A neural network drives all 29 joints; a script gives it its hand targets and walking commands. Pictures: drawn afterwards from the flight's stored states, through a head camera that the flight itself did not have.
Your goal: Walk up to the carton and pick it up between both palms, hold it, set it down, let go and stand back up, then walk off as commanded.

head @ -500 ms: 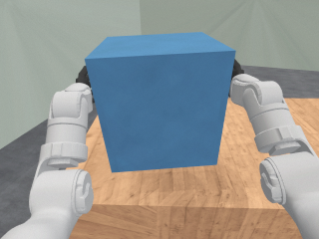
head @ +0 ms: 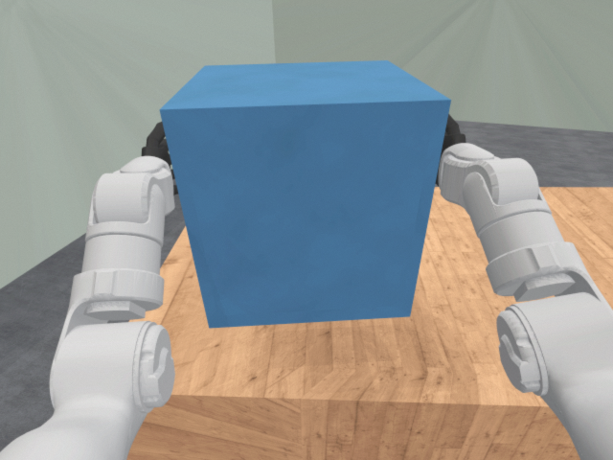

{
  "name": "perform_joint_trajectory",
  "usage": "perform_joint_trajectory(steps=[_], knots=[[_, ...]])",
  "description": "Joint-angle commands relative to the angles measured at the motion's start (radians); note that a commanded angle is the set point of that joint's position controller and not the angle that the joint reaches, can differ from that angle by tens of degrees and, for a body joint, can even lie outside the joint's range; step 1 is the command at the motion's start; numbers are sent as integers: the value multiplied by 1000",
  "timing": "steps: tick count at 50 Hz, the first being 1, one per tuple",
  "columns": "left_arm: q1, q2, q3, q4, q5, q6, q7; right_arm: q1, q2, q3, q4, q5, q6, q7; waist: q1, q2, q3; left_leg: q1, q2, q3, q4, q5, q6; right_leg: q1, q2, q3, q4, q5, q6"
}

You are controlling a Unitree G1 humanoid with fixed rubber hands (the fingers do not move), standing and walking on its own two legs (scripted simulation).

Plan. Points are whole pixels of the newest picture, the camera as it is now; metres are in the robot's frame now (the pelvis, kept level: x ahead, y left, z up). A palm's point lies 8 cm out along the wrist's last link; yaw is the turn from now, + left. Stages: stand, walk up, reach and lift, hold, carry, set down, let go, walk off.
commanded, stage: hold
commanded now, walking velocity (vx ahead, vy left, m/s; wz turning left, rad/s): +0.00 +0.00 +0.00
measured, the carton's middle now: (303, 186) +0.42 -0.01 +0.25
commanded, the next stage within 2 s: set down in 0.02 s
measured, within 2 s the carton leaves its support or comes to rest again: neither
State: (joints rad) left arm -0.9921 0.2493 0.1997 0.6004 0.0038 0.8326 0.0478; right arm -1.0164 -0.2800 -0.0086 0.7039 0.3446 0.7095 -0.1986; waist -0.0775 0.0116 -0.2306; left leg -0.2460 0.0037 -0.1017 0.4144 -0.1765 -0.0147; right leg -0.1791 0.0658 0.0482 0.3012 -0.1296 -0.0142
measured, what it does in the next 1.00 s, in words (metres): stands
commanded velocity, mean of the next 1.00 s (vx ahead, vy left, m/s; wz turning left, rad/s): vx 0.00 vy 0.00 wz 0.00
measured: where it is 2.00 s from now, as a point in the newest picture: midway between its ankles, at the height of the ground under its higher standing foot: outside the picture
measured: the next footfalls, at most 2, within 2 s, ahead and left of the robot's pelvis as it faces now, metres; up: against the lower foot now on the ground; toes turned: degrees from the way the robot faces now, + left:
none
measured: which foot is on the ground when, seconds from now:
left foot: down 0.00-1.00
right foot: down 0.00-1.00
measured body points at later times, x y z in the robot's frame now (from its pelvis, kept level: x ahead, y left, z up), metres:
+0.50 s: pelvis +0.01 +0.00 +0.00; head -0.07 +0.01 +0.45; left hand +0.42 +0.17 +0.27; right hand +0.39 -0.19 +0.25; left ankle +0.03 +0.12 -0.75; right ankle +0.02 -0.11 -0.75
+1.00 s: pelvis +0.01 +0.01 +0.00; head -0.03 +0.05 +0.45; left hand +0.44 +0.18 +0.21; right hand +0.40 -0.18 +0.21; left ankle +0.03 +0.12 -0.75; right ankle +0.02 -0.11 -0.75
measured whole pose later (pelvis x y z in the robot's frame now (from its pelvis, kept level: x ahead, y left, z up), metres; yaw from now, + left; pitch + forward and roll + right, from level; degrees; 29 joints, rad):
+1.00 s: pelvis +0.01 +0.01 +0.00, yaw +1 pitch -4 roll -1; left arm -0.85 0.23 0.18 0.64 0.09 0.48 -0.01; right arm -0.77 -0.07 -0.21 0.64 0.14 0.33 -0.15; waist -0.12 -0.07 -0.05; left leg -0.11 -0.02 -0.10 0.37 -0.18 0.00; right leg -0.05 0.03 0.03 0.28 -0.16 0.00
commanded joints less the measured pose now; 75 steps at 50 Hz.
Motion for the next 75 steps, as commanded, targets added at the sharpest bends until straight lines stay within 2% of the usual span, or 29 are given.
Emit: perform_joint_trajectory(steps=[1,2,4,7,8,10,12,13,15,18,20,25,26,30,32,40,44,47,51,54,57,59,61,64,67,68,69,70,75], knots=[[-821,-715,-257,-271,-149,-87,-173,-967,640,203,-375,229,-56,149,-23,44,-384,129,-26,38,-59,154,-1,195,-12,18,-29,196,22],[-831,-687,-209,-330,-147,-81,-193,-962,693,209,-393,259,-33,151,-23,35,-362,155,-35,26,-93,181,8,248,18,11,-18,231,28],[-813,-671,-188,-292,-123,-84,-215,-954,666,186,-395,240,-40,145,-24,48,-336,157,-46,39,-88,188,4,253,10,16,-20,271,29],[-865,-701,-242,-329,-150,-114,-226,-994,672,193,-469,223,-84,147,-32,54,-419,200,-37,26,-67,263,-11,261,19,-1,-10,289,29],[-870,-728,-283,-354,-169,-135,-220,-1006,674,211,-510,223,-112,149,-27,87,-457,230,-30,30,-53,306,-27,232,21,-9,-7,289,24],[-886,-730,-297,-340,-153,-171,-219,-958,680,200,-463,182,-146,153,-28,98,-450,284,-26,30,-40,339,-41,217,21,-22,-17,283,23],[-871,-740,-289,-315,-123,-208,-215,-966,706,207,-442,143,-189,168,-12,105,-437,300,-28,34,-45,315,-41,193,14,-34,-24,240,24],[-842,-712,-235,-255,-86,-219,-220,-920,691,185,-366,112,-198,169,-11,90,-370,286,-25,35,-59,261,-31,190,5,-33,-30,202,25],[-786,-685,-197,-177,-44,-236,-237,-865,676,135,-271,56,-221,178,-26,85,-282,256,-23,44,-95,158,-21,183,-2,-38,-44,142,26],[-688,-622,-103,-76,29,-254,-269,-858,664,107,-240,-10,-274,178,-8,7,-195,185,-38,75,-138,51,17,228,-14,-41,-54,111,40],[-686,-637,-122,-81,23,-279,-286,-886,683,125,-289,-24,-310,175,-15,-22,-232,193,-45,79,-134,85,24,271,-10,-46,-44,169,53],[-732,-704,-245,-192,-48,-350,-268,-939,732,209,-452,-11,-407,162,-12,-7,-393,296,-56,86,-77,292,-1,310,-2,-62,-21,353,71],[-712,-705,-251,-194,-51,-359,-267,-920,749,221,-457,-15,-410,158,-14,-38,-379,293,-62,87,-77,297,2,328,-5,-64,-14,392,77],[-674,-700,-269,-210,-60,-379,-258,-899,760,248,-507,-33,-430,153,-15,-53,-407,270,-71,89,-89,232,9,354,-16,-62,-3,404,86],[-682,-717,-299,-223,-63,-382,-253,-885,752,241,-494,-33,-438,155,-27,0,-400,286,-67,84,-77,249,-6,331,-11,-69,-7,359,77],[-654,-735,-358,-210,-53,-403,-248,-771,715,178,-418,-106,-462,166,-70,73,-366,340,-49,87,-75,224,-31,237,-9,-80,-23,213,59],[-686,-777,-399,-236,-64,-429,-235,-772,705,165,-405,-119,-491,182,-84,142,-400,401,-38,80,-52,310,-62,191,-2,-94,-26,183,45],[-635,-779,-398,-210,-56,-433,-231,-740,682,157,-383,-115,-502,182,-89,141,-378,436,-35,79,-36,383,-76,189,1,-95,-35,219,47],[-614,-749,-338,-168,-36,-440,-240,-725,667,136,-360,-135,-511,186,-96,96,-311,410,-37,82,-50,357,-65,209,-5,-98,-39,231,55],[-613,-733,-305,-122,-19,-443,-253,-744,674,145,-369,-144,-516,188,-69,62,-284,331,-47,91,-78,284,-44,257,-12,-89,-26,253,66],[-632,-761,-327,-159,-37,-462,-247,-744,691,163,-391,-127,-531,189,-74,67,-339,408,-39,85,-48,386,-56,226,-2,-92,-26,290,62],[-600,-754,-312,-169,-24,-472,-241,-742,714,195,-418,-118,-540,193,-34,53,-371,407,-45,97,-37,439,-61,262,0,-86,-17,351,67],[-601,-735,-280,-121,-18,-473,-246,-727,714,191,-403,-126,-529,191,-40,-1,-343,381,-49,99,-56,345,-38,267,-3,-83,-26,332,72],[-551,-715,-251,-84,-6,-475,-249,-722,706,193,-436,-137,-532,196,-24,-41,-344,335,-49,97,-78,308,-19,304,-7,-77,-19,357,78],[-572,-702,-227,-52,-2,-485,-258,-736,708,174,-430,-159,-530,193,-35,-69,-324,299,-54,107,-92,237,-9,309,-10,-73,-17,356,81],[-559,-711,-234,-60,-3,-491,-258,-701,707,174,-416,-164,-532,197,-43,-56,-335,308,-51,102,-102,232,-11,308,-9,-79,-17,344,79],[-555,-683,-193,-23,23,-488,-265,-683,701,165,-396,-175,-530,198,-23,-74,-295,287,-55,115,-111,200,-1,310,-11,-76,-23,332,83],[-583,-694,-216,-45,6,-496,-266,-687,711,162,-401,-177,-530,195,-45,-70,-320,304,-50,107,-109,210,-4,308,-11,-81,-21,335,80],[-603,-711,-253,-21,4,-534,-263,-642,714,115,-360,-219,-556,201,-65,8,-358,384,-39,112,-89,268,-32,226,-4,-94,-34,260,66]])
